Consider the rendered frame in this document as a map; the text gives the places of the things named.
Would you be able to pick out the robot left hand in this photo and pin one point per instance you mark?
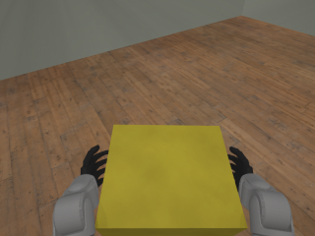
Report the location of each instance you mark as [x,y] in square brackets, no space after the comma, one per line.
[90,166]

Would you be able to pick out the carton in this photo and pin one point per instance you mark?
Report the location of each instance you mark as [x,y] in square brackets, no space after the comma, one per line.
[168,180]

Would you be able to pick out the right robot forearm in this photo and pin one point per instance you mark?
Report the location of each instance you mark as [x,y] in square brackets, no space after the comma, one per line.
[269,210]

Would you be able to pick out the left robot forearm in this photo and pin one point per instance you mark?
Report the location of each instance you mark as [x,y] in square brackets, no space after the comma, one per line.
[73,213]

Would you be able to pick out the robot right hand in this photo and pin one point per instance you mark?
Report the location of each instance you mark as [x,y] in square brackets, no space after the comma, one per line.
[241,166]

